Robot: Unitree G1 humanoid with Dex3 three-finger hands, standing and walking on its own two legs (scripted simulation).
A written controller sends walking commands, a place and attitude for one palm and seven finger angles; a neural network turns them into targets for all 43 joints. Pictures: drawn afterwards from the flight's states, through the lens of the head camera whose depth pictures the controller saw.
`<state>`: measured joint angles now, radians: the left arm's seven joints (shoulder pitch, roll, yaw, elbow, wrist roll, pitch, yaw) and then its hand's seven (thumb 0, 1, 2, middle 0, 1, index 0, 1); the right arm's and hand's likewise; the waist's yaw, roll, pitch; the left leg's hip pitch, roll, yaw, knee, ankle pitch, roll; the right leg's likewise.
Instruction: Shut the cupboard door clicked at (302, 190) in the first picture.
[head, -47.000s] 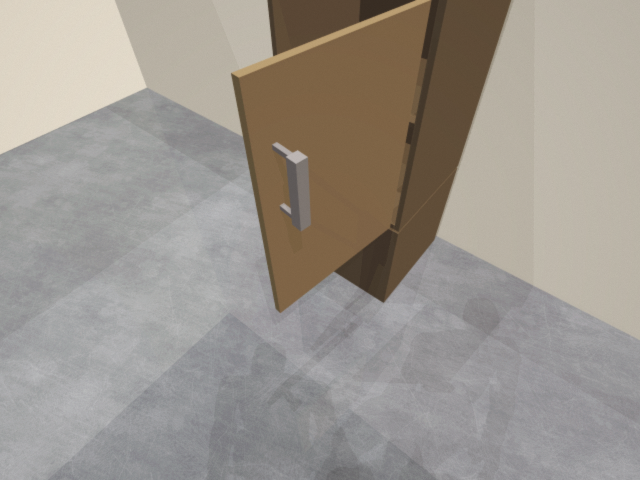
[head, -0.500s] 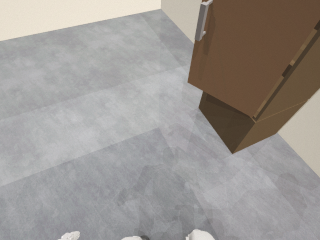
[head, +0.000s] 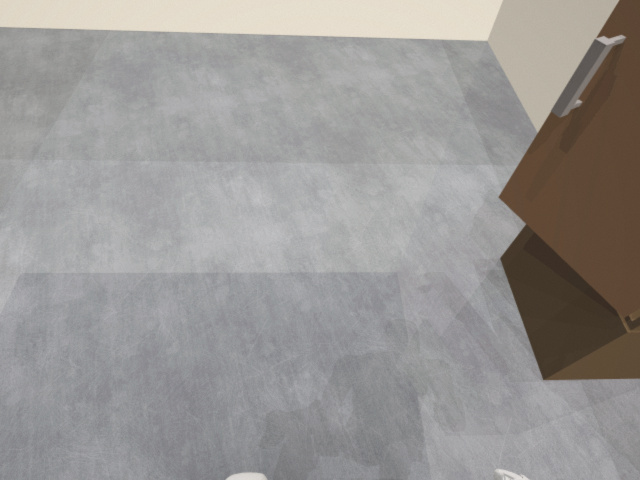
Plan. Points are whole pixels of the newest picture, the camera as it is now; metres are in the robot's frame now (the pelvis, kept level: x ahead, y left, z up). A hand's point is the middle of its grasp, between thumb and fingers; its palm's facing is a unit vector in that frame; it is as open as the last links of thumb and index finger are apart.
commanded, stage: walk to a spot facing it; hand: left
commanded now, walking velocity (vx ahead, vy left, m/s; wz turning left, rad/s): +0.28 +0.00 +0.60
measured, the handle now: (588, 76) +0.81 -0.47 +0.07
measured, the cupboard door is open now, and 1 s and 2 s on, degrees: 27 27 27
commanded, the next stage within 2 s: turn to face it in 0.74 s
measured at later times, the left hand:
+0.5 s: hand out of the picture +0.08 +0.18 -0.13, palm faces +0.29 -0.92 -0.27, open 7.3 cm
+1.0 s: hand out of the picture +0.10 +0.28 -0.16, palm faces +0.55 -0.81 -0.23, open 7.3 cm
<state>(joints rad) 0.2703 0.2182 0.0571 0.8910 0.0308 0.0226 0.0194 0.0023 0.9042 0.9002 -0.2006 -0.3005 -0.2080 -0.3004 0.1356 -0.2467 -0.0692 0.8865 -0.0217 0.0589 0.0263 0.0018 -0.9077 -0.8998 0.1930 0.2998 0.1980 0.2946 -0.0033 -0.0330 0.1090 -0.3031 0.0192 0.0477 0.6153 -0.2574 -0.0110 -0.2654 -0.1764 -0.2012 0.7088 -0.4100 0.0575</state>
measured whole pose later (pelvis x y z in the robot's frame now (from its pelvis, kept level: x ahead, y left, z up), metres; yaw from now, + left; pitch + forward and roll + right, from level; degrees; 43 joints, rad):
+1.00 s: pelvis +0.19 +0.09 +0.01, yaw +30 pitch +0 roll +0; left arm 0.27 0.22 0.07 0.97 0.04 0.01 0.02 0.01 0.91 0.90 -0.19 -0.30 -0.20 -0.30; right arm 0.11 -0.18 -0.01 0.91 -0.03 -0.03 -0.02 0.00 -0.91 -0.90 0.19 0.30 0.20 0.29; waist 0.04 -0.04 0.10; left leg -0.32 -0.03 0.14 0.52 -0.22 0.10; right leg -0.51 -0.13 -0.02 1.10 -0.34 0.04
